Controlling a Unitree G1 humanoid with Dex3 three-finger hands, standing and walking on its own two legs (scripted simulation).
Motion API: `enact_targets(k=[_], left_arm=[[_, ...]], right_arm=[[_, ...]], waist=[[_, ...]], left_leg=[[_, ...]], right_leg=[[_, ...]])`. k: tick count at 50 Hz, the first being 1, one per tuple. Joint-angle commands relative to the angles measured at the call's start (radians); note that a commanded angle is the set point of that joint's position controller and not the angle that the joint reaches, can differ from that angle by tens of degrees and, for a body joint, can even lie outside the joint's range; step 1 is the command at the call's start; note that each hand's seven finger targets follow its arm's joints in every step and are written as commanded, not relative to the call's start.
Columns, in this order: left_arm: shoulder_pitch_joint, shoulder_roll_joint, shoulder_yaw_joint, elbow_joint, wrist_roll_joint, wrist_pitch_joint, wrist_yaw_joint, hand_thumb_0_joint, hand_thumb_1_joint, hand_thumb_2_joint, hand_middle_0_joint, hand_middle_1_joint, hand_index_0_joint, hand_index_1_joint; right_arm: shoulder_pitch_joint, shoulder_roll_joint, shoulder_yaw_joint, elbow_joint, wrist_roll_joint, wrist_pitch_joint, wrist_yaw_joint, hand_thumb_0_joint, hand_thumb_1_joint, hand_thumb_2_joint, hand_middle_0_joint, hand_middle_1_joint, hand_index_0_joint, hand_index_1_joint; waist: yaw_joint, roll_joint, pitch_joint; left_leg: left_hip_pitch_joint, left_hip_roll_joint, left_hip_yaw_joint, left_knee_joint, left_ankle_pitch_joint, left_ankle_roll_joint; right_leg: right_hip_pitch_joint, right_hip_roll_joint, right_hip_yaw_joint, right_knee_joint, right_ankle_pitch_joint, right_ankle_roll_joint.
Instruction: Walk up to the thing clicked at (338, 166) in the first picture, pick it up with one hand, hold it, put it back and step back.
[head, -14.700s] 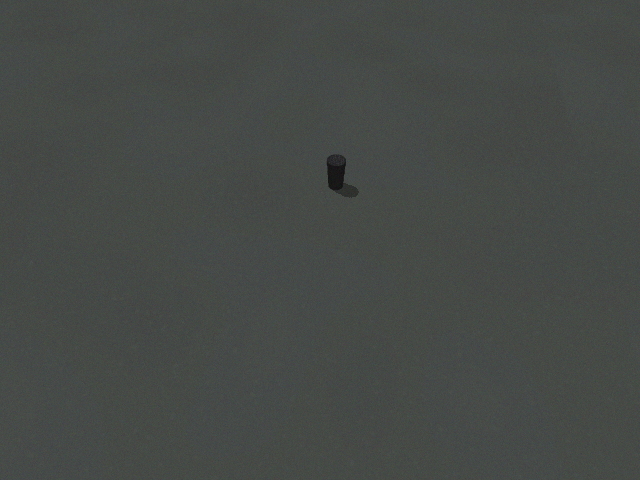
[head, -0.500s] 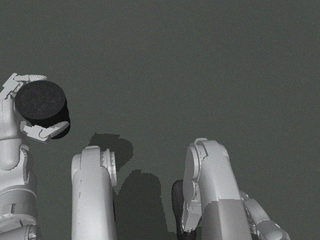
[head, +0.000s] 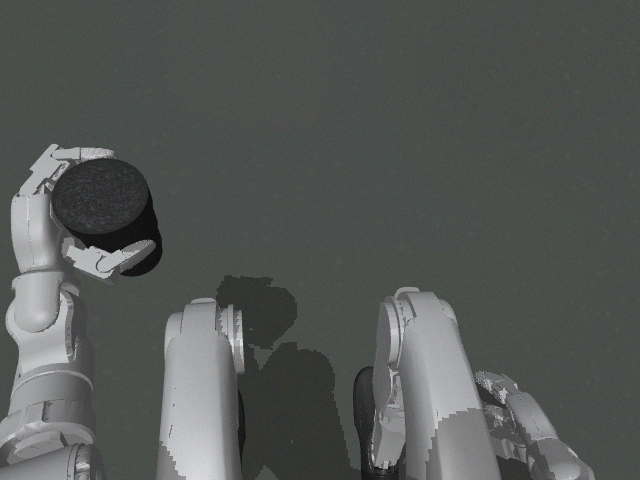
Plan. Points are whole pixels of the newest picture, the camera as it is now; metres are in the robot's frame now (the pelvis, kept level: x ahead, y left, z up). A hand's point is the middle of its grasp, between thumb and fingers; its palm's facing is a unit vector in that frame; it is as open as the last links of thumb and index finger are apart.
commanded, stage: settle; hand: left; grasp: from the side
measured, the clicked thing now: (120, 227) +0.41 +0.24 -0.07
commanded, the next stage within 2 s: lift in 0.26 s
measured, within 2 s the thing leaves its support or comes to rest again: neither
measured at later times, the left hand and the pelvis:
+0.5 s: hand (105, 209) +0.41 +0.24 -0.01, palm faces +0.16 -0.99 -0.05, open 11.7 cm; pelvis +0.00 +0.00 +0.01, yaw +1 degrees
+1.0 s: hand (62, 182) +0.39 +0.23 +0.09, palm faces +0.14 -0.99 -0.04, open 11.7 cm; pelvis +0.01 +0.00 +0.09, yaw +2 degrees
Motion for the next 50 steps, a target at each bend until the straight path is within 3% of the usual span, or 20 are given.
enact_targets(k=[1, 5, 6, 12, 14, 15, 17, 20, 21, 22, 25, 27, 33, 34, 38, 40, 42, 43, 45, 50], left_arm=[[-0.307, 0.231, 0.071, -0.276, -0.031, -0.101, 0.001, 0.0, -0.042, 1.254, -1.249, -1.378, -1.239, -1.407], [-0.269, 0.186, 0.056, -0.201, -0.024, -0.092, 0.003, 0.0, -0.042, 1.276, -1.24, -1.383, -1.23, -1.414], [-0.327, 0.224, 0.072, -0.261, -0.022, -0.1, 0.009, 0.0, -0.051, 1.281, -1.236, -1.385, -1.226, -1.417], [-0.299, 0.194, 0.049, -0.177, -0.023, -0.097, -0.005, 0.0, -0.059, 1.275, -1.222, -1.369, -1.213, -1.401], [-0.291, 0.211, 0.071, -0.173, -0.021, -0.097, -0.001, 0.0, -0.045, 1.279, -1.21, -1.359, -1.201, -1.39], [-0.315, 0.191, 0.049, -0.18, -0.024, -0.097, -0.002, 0.0, -0.042, 1.273, -1.211, -1.357, -1.203, -1.387], [-0.323, 0.218, 0.074, -0.2, -0.023, -0.102, -0.001, 0.0, -0.034, 1.291, -1.214, -1.367, -1.205, -1.398], [-0.328, 0.229, 0.073, -0.218, -0.021, -0.107, 0.0, 0.0, -0.069, 1.19, -1.256, -1.407, -1.28, -1.404], [-0.28, 0.189, 0.057, -0.158, -0.026, -0.099, -0.004, 0.0, -0.108, 1.2, -1.253, -1.412, -1.276, -1.411], [-0.331, 0.207, 0.066, -0.236, -0.032, -0.107, -0.008, 0.0, -0.087, 1.201, -1.245, -1.404, -1.266, -1.403], [-0.283, 0.193, 0.05, -0.221, -0.041, -0.093, -0.025, 0.0, -0.078, 1.188, -1.234, -1.39, -1.257, -1.387], [-0.307, 0.231, 0.065, -0.276, -0.047, -0.089, -0.033, 0.0, -0.088, 1.181, -1.232, -1.383, -1.255, -1.381], [-0.198, 0.147, 0.023, -0.273, -0.071, -0.039, -0.037, 0.0, -0.074, 1.19, -1.208, -1.375, -1.234, -1.37], [-0.261, 0.199, 0.047, -0.372, -0.073, -0.044, -0.031, 0.0, -0.053, 1.184, -1.203, -1.36, -1.227, -1.356], [-0.173, 0.185, 0.046, -0.425, -0.087, -0.009, -0.019, 0.0, -0.07, 1.205, -1.221, -1.394, -1.249, -1.388], [-0.17, 0.124, 0.001, -0.43, -0.096, 0.007, -0.017, 0.0, -0.057, 1.204, -1.214, -1.382, -1.242, -1.376], [-0.113, 0.149, 0.019, -0.462, -0.087, 0.022, -0.001, 0.0, -0.065, 1.196, -1.205, -1.378, -1.235, -1.37], [-0.145, 0.15, -0.005, -0.524, -0.082, 0.026, 0.003, 0.0, -0.043, 1.193, -1.194, -1.371, -1.226, -1.36], [-0.167, 0.171, 0.001, -0.617, -0.082, 0.037, 0.015, 0.0, -0.037, 1.209, -1.204, -1.385, -1.235, -1.375], [-0.016, 0.066, -0.042, -0.549, -0.091, 0.099, 0.056, 0.0, -0.037, 1.22, -1.185, -1.372, -1.213, -1.366]], right_arm=[[0.107, -0.194, -0.071, -0.057, -0.004, -0.029, -0.015, 0.0, -0.914, -0.906, 0.199, 0.3, 0.199, 0.3], [0.102, -0.194, -0.071, -0.064, -0.001, -0.028, -0.017, 0.0, -0.91, -0.906, 0.199, 0.3, 0.199, 0.3], [0.117, -0.194, -0.073, -0.057, -0.003, -0.029, -0.018, 0.0, -0.909, -0.906, 0.199, 0.3, 0.199, 0.3], [0.114, -0.183, -0.071, -0.053, -0.004, -0.036, -0.019, 0.0, -0.911, -0.906, 0.199, 0.3, 0.199, 0.3], [0.112, -0.188, -0.071, -0.053, -0.002, -0.036, -0.02, 0.0, -0.906, -0.905, 0.199, 0.3, 0.199, 0.3], [0.112, -0.188, -0.069, -0.06, 0.0, -0.036, -0.019, 0.0, -0.906, -0.905, 0.199, 0.3, 0.199, 0.3], [0.123, -0.191, -0.074, -0.055, 0.0, -0.036, -0.02, 0.0, -0.902, -0.904, 0.199, 0.3, 0.199, 0.3], [0.12, -0.181, -0.067, -0.054, -0.001, -0.037, -0.021, 0.0, -0.941, -0.906, 0.2, 0.3, 0.2, 0.3], [0.121, -0.184, -0.068, -0.058, 0.004, -0.039, -0.021, 0.0, -0.941, -0.906, 0.2, 0.3, 0.2, 0.3], [0.127, -0.182, -0.07, -0.057, 0.003, -0.041, -0.021, 0.0, -0.938, -0.906, 0.2, 0.3, 0.2, 0.3], [0.131, -0.191, -0.074, -0.064, 0.009, -0.043, -0.024, 0.0, -0.938, -0.905, 0.2, 0.299, 0.2, 0.299], [0.136, -0.19, -0.076, -0.063, 0.014, -0.044, -0.029, 0.0, -0.939, -0.906, 0.2, 0.3, 0.2, 0.3], [0.119, -0.182, -0.083, -0.099, 0.036, -0.056, -0.04, 0.0, -0.926, -0.903, 0.2, 0.3, 0.2, 0.3], [0.13, -0.182, -0.083, -0.098, 0.039, -0.057, -0.043, 0.0, -0.922, -0.902, 0.2, 0.3, 0.2, 0.3], [0.133, -0.171, -0.09, -0.109, 0.052, -0.062, -0.053, 0.0, -0.926, -0.903, 0.2, 0.3, 0.2, 0.3], [0.123, -0.164, -0.086, -0.118, 0.06, -0.069, -0.056, 0.0, -0.916, -0.9, 0.2, 0.3, 0.2, 0.3], [0.123, -0.16, -0.094, -0.135, 0.062, -0.07, -0.062, 0.0, -0.916, -0.9, 0.2, 0.299, 0.2, 0.299], [0.125, -0.161, -0.094, -0.134, 0.065, -0.07, -0.065, 0.0, -0.911, -0.899, 0.2, 0.299, 0.2, 0.299], [0.131, -0.159, -0.096, -0.132, 0.07, -0.068, -0.069, 0.0, -0.912, -0.899, 0.2, 0.3, 0.2, 0.3], [0.124, -0.139, -0.093, -0.14, 0.085, -0.076, -0.076, 0.0, -0.905, -0.898, 0.2, 0.299, 0.2, 0.299]], waist=[[0.003, 0.163, -0.683], [-0.001, 0.161, -0.646], [0.004, 0.173, -0.669], [-0.01, 0.125, -0.635], [0.011, 0.143, -0.644], [-0.004, 0.152, -0.641], [0.003, 0.146, -0.667], [0.01, 0.153, -0.658], [0.003, 0.14, -0.634], [0.004, 0.156, -0.674], [0.003, 0.157, -0.688], [0.015, 0.183, -0.714], [0.01, 0.129, -0.66], [0.021, 0.147, -0.69], [0.028, 0.129, -0.707], [0.01, 0.114, -0.664], [0.027, 0.095, -0.678], [0.031, 0.125, -0.701], [0.042, 0.175, -0.728], [0.03, 0.094, -0.626]], left_leg=[[0.436, -0.021, 0.079, -0.286, 0.154, 0.054], [0.457, -0.021, 0.073, -0.307, 0.158, 0.05], [0.466, -0.021, 0.078, -0.308, 0.152, 0.05], [0.412, -0.024, 0.09, -0.308, 0.092, 0.06], [0.445, -0.025, 0.089, -0.323, 0.112, 0.057], [0.446, -0.025, 0.082, -0.332, 0.104, 0.054], [0.47, -0.022, 0.083, -0.329, 0.12, 0.053], [0.449, -0.026, 0.087, -0.342, 0.099, 0.056], [0.453, -0.027, 0.086, -0.346, 0.097, 0.055], [0.463, -0.025, 0.084, -0.348, 0.108, 0.053], [0.49, -0.026, 0.087, -0.359, 0.129, 0.054], [0.518, -0.025, 0.089, -0.37, 0.143, 0.052], [0.506, -0.026, 0.087, -0.419, 0.084, 0.06], [0.526, -0.025, 0.088, -0.426, 0.082, 0.059], [0.567, -0.024, 0.086, -0.462, 0.111, 0.06], [0.557, -0.024, 0.08, -0.486, 0.101, 0.062], [0.578, -0.022, 0.087, -0.502, 0.099, 0.067], [0.621, -0.021, 0.085, -0.522, 0.11, 0.063], [0.698, -0.02, 0.075, -0.563, 0.133, 0.053], [0.719, -0.017, 0.067, -0.629, 0.15, 0.059]], right_leg=[[0.382, 0.036, -0.038, -0.24, 0.172, -0.052], [0.344, 0.035, -0.043, -0.244, 0.17, -0.055], [0.362, 0.035, -0.037, -0.251, 0.164, -0.055], [0.388, 0.037, -0.029, -0.285, 0.113, -0.048], [0.379, 0.036, -0.032, -0.279, 0.127, -0.051], [0.363, 0.035, -0.038, -0.273, 0.12, -0.054], [0.372, 0.036, -0.036, -0.277, 0.134, -0.053], [0.396, 0.035, -0.031, -0.287, 0.115, -0.052], [0.38, 0.035, -0.033, -0.29, 0.112, -0.052], [0.392, 0.036, -0.034, -0.287, 0.123, -0.053], [0.417, 0.033, -0.03, -0.298, 0.143, -0.054], [0.427, 0.033, -0.025, -0.303, 0.152, -0.056], [0.446, 0.033, -0.019, -0.377, 0.104, -0.052], [0.462, 0.032, -0.014, -0.385, 0.101, -0.054], [0.529, 0.032, 0.002, -0.434, 0.119, -0.049], [0.519, 0.032, -0.004, -0.451, 0.119, -0.051], [0.57, 0.031, 0.011, -0.497, 0.115, -0.046], [0.579, 0.03, 0.014, -0.506, 0.124, -0.05], [0.584, 0.029, 0.01, -0.514, 0.143, -0.055], [0.649, 0.03, 0.003, -0.59, 0.165, -0.048]])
